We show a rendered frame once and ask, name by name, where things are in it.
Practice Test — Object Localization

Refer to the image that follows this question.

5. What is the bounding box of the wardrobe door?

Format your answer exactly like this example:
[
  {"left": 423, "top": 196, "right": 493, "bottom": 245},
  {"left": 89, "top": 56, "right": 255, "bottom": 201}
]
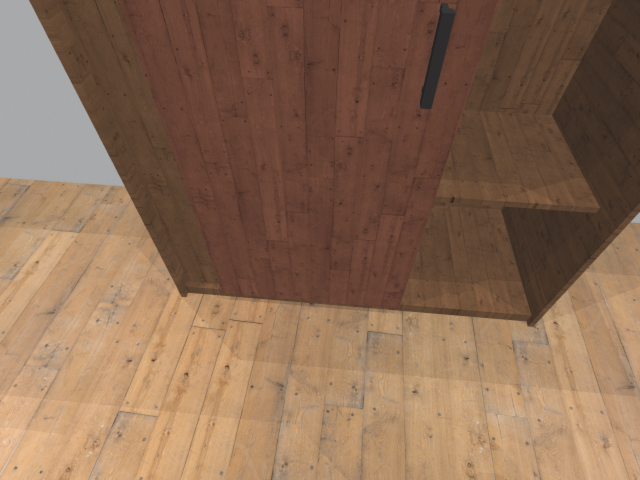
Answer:
[
  {"left": 118, "top": 0, "right": 499, "bottom": 308},
  {"left": 58, "top": 0, "right": 219, "bottom": 283}
]

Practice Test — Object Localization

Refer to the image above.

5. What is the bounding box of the handle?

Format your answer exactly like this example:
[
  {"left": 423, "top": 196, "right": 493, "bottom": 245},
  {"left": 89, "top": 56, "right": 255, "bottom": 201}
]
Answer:
[{"left": 420, "top": 3, "right": 455, "bottom": 109}]

